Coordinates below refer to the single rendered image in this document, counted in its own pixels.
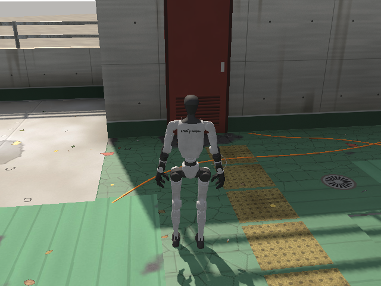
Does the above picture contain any robot left hand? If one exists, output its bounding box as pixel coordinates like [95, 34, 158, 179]
[155, 171, 169, 188]

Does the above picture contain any left robot forearm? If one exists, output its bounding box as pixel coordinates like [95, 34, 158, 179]
[157, 145, 169, 173]

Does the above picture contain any robot right hand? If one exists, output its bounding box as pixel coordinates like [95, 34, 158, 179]
[211, 172, 225, 189]

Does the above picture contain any robot right shin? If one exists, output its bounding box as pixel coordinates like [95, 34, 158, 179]
[197, 201, 207, 241]

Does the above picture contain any humanoid robot torso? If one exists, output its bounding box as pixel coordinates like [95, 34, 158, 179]
[177, 119, 205, 179]

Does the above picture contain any robot right upper arm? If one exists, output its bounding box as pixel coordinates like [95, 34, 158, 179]
[204, 121, 218, 154]

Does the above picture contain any right robot forearm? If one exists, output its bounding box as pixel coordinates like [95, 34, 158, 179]
[212, 146, 224, 174]

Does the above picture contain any robot left upper arm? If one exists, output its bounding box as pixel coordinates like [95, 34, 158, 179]
[163, 120, 179, 153]

